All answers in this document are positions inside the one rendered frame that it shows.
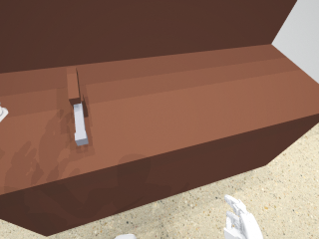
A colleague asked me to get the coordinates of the robot right hand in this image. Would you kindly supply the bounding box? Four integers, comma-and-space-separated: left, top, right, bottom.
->
223, 194, 264, 239

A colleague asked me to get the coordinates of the counter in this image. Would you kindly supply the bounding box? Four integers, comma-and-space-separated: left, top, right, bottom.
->
0, 0, 319, 237

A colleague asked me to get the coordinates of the tap lever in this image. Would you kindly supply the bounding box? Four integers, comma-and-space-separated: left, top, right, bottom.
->
74, 103, 89, 146

